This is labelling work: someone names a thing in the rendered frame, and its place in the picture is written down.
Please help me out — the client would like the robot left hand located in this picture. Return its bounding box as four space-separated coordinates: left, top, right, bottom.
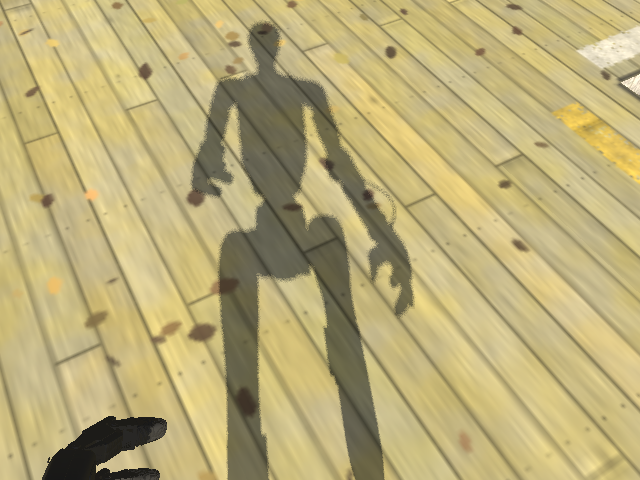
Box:
42 416 167 480

